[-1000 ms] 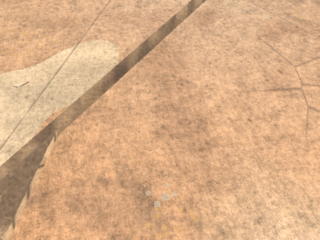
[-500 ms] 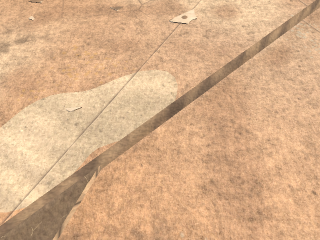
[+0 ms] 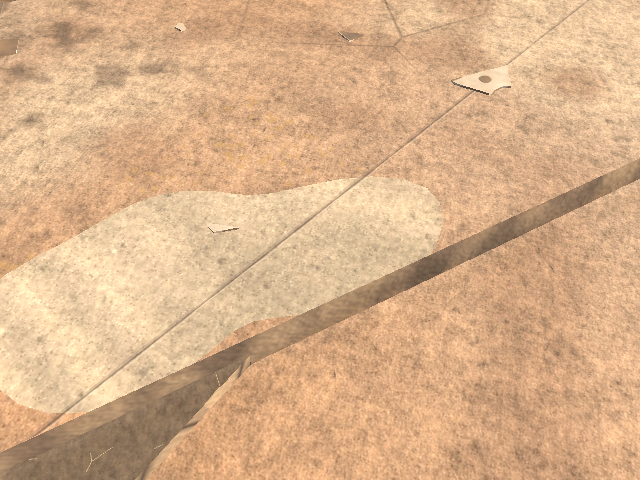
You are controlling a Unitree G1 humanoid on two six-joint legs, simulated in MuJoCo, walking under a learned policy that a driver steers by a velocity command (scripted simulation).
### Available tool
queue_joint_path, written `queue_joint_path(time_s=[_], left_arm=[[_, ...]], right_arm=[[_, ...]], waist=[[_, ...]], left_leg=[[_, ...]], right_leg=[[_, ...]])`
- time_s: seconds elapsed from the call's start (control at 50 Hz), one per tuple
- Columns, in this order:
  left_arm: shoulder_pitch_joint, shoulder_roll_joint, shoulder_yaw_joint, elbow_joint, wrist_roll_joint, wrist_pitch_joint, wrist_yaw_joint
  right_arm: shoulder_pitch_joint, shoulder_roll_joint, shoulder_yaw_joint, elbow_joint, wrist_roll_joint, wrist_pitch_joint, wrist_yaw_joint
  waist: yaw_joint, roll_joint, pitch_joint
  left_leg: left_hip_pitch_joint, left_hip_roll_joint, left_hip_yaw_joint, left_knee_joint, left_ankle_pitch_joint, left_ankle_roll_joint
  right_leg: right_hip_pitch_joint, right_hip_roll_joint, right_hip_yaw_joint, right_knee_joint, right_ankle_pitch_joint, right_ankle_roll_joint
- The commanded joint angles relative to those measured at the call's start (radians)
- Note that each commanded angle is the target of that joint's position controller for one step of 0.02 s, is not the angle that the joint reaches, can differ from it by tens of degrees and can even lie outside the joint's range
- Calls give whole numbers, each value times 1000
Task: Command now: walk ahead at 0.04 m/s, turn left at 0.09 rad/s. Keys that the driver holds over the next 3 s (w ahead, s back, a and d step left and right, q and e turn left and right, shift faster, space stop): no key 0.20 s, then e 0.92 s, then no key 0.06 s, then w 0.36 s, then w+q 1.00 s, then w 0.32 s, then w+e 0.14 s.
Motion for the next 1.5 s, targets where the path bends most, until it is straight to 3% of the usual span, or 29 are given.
queue_joint_path(time_s=[0.02,0.08,0.14,0.26,0.38,0.44,0.48,0.52,0.54,0.56,0.6,0.66,0.82,0.92,0.94,0.96,0.98,1.0,1.02,1.06,1.18,1.28,1.34,1.36,1.38,1.4,1.42,1.46,1.5], left_arm=[[46,67,12,-39,0,16,7],[29,102,21,-13,14,-5,1],[21,84,19,26,3,-15,2],[-14,92,25,73,-4,-11,7],[-31,92,35,60,0,10,6],[-9,84,40,51,12,24,-1],[13,71,38,51,7,27,-11],[27,106,45,47,14,13,-14],[34,245,82,35,20,5,-8],[104,277,94,49,19,5,-9],[36,219,87,35,5,12,4],[-65,161,75,-7,-2,25,9],[-15,205,102,-6,8,34,-1],[-133,204,107,-38,-6,47,-13],[-120,160,95,-50,-14,45,-11],[-46,81,78,-58,-16,38,-6],[-60,169,97,-45,20,39,1],[-63,197,107,-36,22,40,-4],[-45,192,110,-17,22,44,-13],[-6,182,109,1,14,58,-36],[-113,132,79,-48,4,70,-54],[-158,122,53,-78,12,61,-63],[-8,83,37,-11,12,25,-49],[90,110,42,31,19,8,-40],[198,188,53,45,37,-9,-31],[188,312,86,38,19,-13,-21],[129,241,71,33,15,-19,-16],[36,171,48,11,11,-39,-16],[46,144,38,19,8,-64,-13]], right_arm=[[-55,-117,-19,-61,11,-29,-18],[-20,-102,-13,-31,22,-42,-32],[25,-109,-19,0,20,-50,-31],[36,-126,-31,48,14,-54,-42],[82,-189,-73,69,11,-29,-66],[46,-186,-77,51,3,-17,-68],[3,-185,-75,39,-3,-14,-64],[14,-189,-80,46,-2,-9,-60],[19,-146,-72,9,9,-2,-57],[-26,-133,-65,-12,8,10,-64],[24,-125,-62,17,16,16,-53],[34,-149,-67,20,-2,-2,-40],[6,-131,-50,-28,18,-4,-49],[148,-128,-50,-13,22,-28,-58],[161,-195,-64,-16,8,-35,-67],[98,-290,-79,-55,2,-31,-69],[58,-299,-84,-68,-12,-25,-61],[21,-224,-65,-82,-13,-28,-56],[-33,-175,-52,-90,-6,-31,-52],[-56,-159,-46,-110,-4,-34,-56],[118,-196,-68,-65,-4,-40,-50],[133,-230,-85,-39,-18,-36,-14],[116,-214,-85,-15,3,-31,0],[105,-171,-73,-15,4,-36,1],[76,-72,-44,-48,-4,-40,9],[2,-126,-55,-94,-13,-42,8],[-35,-200,-75,-91,-10,-44,14],[53,-197,-79,-38,8,-60,38],[78,-181,-77,-9,-12,-58,44]], waist=[[10,185,-16],[-5,163,-51],[-23,44,-40],[-29,22,-33],[-37,92,-35],[-24,150,-38],[-1,126,-38],[9,34,-42],[-15,-214,-33],[34,-260,-33],[-23,-58,-37],[-45,-89,-70],[2,-128,-83],[-82,-119,-87],[-74,5,-76],[-25,235,-84],[-36,208,-53],[-12,136,-25],[16,102,1],[20,156,-17],[-78,161,-56],[-101,205,-23],[-4,112,-3],[37,38,-27],[82,-199,-67],[88,-261,67],[62,-123,142],[-11,-112,113],[-23,-94,69]], left_leg=[[-41,231,-252,-228,109,116],[12,143,-173,-205,122,43],[70,127,-146,-175,175,40],[107,115,-102,-163,208,40],[103,219,-118,-159,188,124],[29,318,-143,-156,231,190],[-4,315,-95,-109,290,174],[-43,228,4,42,157,77],[-185,53,141,271,-87,-12],[-281,-39,61,475,-420,-28],[-275,16,-34,603,-303,-30],[-267,21,-23,545,-187,-50],[-184,-7,-26,284,-210,-62],[112,-39,-10,-108,-54,-22],[183,103,-155,-261,-111,11],[232,383,-446,-345,-134,91],[55,450,-476,-332,-51,194],[-2,399,-410,-320,17,206],[-19,322,-286,-297,61,177],[60,237,-140,-257,177,146],[256,285,-100,-182,378,193],[136,282,-129,-294,-207,184],[-56,237,-62,-218,-254,143],[-193,186,-2,-110,-294,102],[-349,90,121,224,-372,51],[-527,20,101,337,-347,33],[-533,89,18,423,-245,32],[-492,103,7,448,-110,20],[-464,107,28,499,-29,4]], right_leg=[[58,-3,78,-83,-46,1],[129,-49,114,-159,156,10],[99,-58,117,-175,162,10],[78,-58,138,-172,207,1],[-61,15,100,48,92,-9],[-82,17,89,214,-136,-40],[-41,12,74,157,-144,-60],[37,-15,168,-78,65,-81],[65,-229,522,-217,265,-163],[94,-349,687,-269,481,-279],[69,-252,513,-229,411,-270],[104,-137,416,-217,371,-208],[100,-138,523,-203,275,-220],[-65,-56,552,-138,212,-113],[-164,22,484,-35,31,-49],[-303,186,270,201,-221,3],[-298,145,213,406,-296,17],[-257,114,242,517,-242,13],[-251,101,229,587,-173,16],[-287,93,190,653,-105,42],[-303,70,160,450,-151,82],[-116,69,69,151,-216,12],[217,91,25,-179,2,-61],[401,53,100,-222,-25,-76],[513,-219,457,-363,-318,-105],[359,-367,719,-446,-431,-222],[305,-325,646,-447,-423,-235],[304,-221,482,-452,-228,-184],[313,-173,367,-441,-1,-174]])
Next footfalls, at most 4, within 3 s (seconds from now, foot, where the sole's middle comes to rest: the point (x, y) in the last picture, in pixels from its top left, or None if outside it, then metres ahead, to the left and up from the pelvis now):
0.94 left None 0.08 0.10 -0.77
1.36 right None -0.05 -0.07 -0.77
1.84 left None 0.35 -0.10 -0.77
2.38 right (499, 431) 0.62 -0.35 -0.77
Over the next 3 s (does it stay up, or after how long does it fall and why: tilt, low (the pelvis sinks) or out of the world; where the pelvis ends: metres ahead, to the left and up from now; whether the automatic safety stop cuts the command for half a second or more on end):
stays up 0.77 -0.21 0.00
